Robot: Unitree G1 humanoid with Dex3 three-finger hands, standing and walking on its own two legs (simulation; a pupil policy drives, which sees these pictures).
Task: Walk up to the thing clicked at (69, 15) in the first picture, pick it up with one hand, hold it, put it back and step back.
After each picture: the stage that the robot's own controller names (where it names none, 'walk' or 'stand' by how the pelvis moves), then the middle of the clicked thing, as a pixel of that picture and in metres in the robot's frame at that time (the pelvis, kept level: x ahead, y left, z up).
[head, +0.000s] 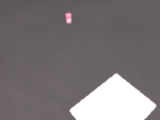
stand; (68, 18) +1.95 +0.26 -0.72
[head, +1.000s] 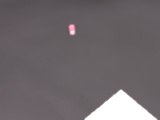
walk; (72, 29) +1.80 +0.35 -0.72
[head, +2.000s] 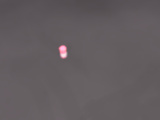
walk; (63, 52) +1.21 +0.32 -0.71
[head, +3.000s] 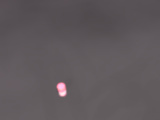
walk; (62, 89) +0.80 +0.28 -0.72
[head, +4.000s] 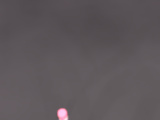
walk; (62, 115) +0.52 +0.22 -0.71
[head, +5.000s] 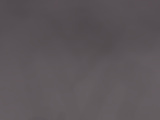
stand; out of the picture +0.39 +0.20 -0.71
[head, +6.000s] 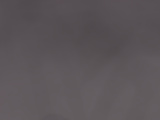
stand; out of the picture +0.37 +0.20 -0.72
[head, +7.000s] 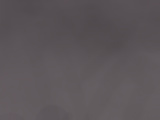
stand; out of the picture +0.36 +0.20 -0.71
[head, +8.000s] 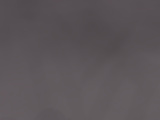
stand; out of the picture +0.35 +0.18 -0.72
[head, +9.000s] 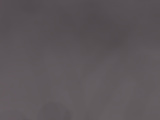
stand; out of the picture +0.37 +0.19 -0.71
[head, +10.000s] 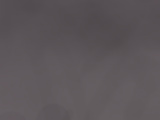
stand; out of the picture +0.38 +0.19 -0.71
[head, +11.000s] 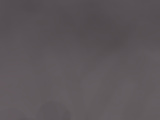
stand; out of the picture +0.37 +0.20 -0.71
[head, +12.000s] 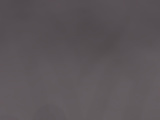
stand; out of the picture +0.33 +0.20 -0.72
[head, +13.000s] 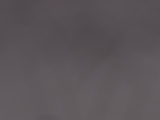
stand; out of the picture +0.34 +0.20 -0.72
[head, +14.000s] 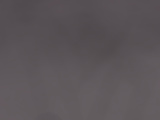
stand; out of the picture +0.35 +0.19 -0.72
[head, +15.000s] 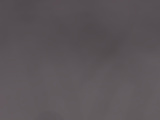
stand; out of the picture +0.34 +0.19 -0.72
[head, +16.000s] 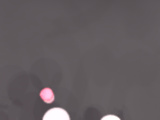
go down; (47, 96) +0.38 +0.21 -0.52
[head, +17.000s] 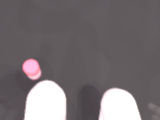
go down; (32, 70) +0.42 +0.27 -0.32
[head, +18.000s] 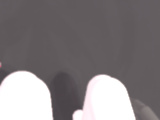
close in; out of the picture +0.39 +0.30 -0.24
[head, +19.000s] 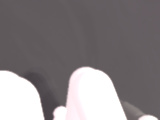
close; out of the picture +0.37 +0.31 -0.21
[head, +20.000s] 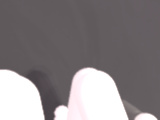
lift; out of the picture +0.35 +0.32 -0.22
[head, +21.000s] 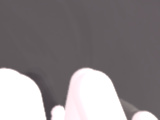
lift; out of the picture +0.35 +0.31 -0.22
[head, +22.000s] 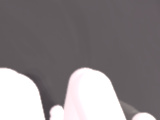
lift; out of the picture +0.34 +0.31 -0.22
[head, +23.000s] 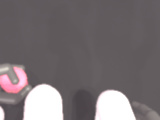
lift; (15, 84) +0.31 +0.25 -0.07
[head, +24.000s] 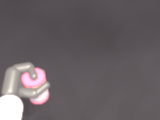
hold; (36, 87) +0.34 +0.17 +0.04
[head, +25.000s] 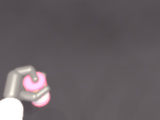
hold; (37, 90) +0.33 +0.18 +0.01
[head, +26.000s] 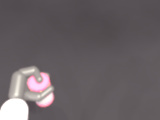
hold; (41, 90) +0.34 +0.16 +0.00
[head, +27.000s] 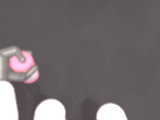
crouch; (26, 68) +0.39 +0.22 -0.08
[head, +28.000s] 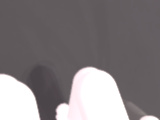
lower; out of the picture +0.37 +0.34 -0.23
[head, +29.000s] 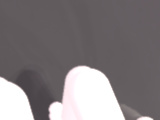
lower; out of the picture +0.39 +0.34 -0.22
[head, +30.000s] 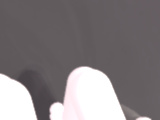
lower; out of the picture +0.39 +0.34 -0.22
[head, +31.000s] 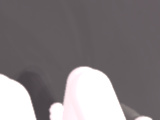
lower; out of the picture +0.38 +0.34 -0.22
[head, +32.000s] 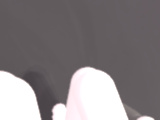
loosen; out of the picture +0.37 +0.33 -0.22
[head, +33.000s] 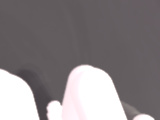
withdraw; out of the picture +0.37 +0.32 -0.22
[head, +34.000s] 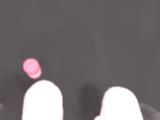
walk; (32, 69) +0.42 +0.27 -0.33
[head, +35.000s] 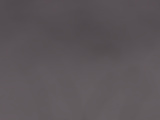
stand; out of the picture +0.36 +0.19 -0.66
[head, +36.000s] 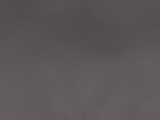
stand; out of the picture +0.38 +0.20 -0.66
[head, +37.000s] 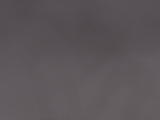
stand; out of the picture +0.38 +0.19 -0.70
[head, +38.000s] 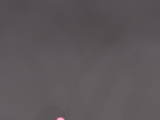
walk; out of the picture +0.41 +0.18 -0.71
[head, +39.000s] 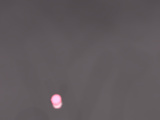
walk; (56, 101) +0.51 +0.19 -0.71
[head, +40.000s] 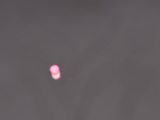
walk; (55, 72) +0.76 +0.29 -0.69
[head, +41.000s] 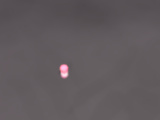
stand; (64, 71) +0.99 +0.23 -0.71
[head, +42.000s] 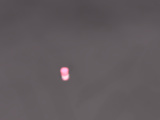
stand; (64, 74) +0.99 +0.22 -0.72
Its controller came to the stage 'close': yes
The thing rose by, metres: 0.70
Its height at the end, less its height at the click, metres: +0.00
